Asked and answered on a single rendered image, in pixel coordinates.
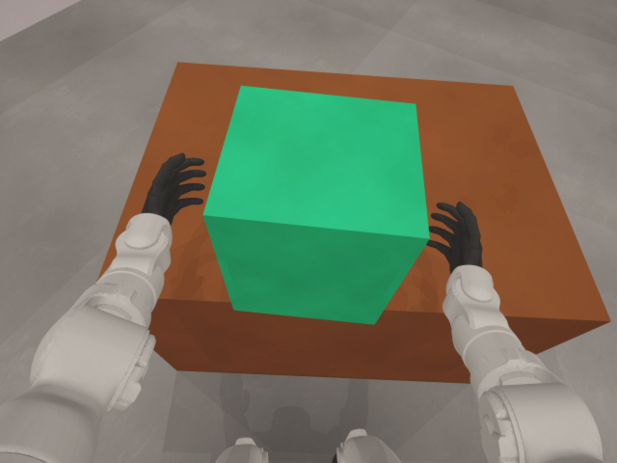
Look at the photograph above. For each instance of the pedestal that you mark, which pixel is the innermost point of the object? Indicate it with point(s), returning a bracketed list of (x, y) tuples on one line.
[(476, 148)]

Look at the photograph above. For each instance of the left robot upper arm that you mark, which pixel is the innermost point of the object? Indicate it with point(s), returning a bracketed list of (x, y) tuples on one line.
[(98, 363)]

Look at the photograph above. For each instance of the right robot hand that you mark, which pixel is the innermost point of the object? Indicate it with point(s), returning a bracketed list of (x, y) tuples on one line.
[(466, 248)]

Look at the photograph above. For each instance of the robot left forearm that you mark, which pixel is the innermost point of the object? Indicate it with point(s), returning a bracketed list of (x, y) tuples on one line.
[(131, 285)]

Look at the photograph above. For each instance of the right robot upper arm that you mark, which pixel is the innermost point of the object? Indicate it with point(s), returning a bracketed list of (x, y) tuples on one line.
[(536, 423)]

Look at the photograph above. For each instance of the carton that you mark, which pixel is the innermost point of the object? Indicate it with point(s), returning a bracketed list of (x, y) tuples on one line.
[(317, 208)]

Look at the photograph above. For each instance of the left robot shin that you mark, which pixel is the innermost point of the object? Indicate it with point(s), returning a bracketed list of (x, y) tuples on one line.
[(245, 440)]

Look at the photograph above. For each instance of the robot left thigh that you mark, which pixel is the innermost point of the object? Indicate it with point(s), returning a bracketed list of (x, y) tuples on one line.
[(245, 453)]

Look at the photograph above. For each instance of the left robot hand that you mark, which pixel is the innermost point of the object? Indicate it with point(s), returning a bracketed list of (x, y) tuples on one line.
[(163, 195)]

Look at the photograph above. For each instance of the robot right forearm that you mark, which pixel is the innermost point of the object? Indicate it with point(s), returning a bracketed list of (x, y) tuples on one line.
[(481, 335)]

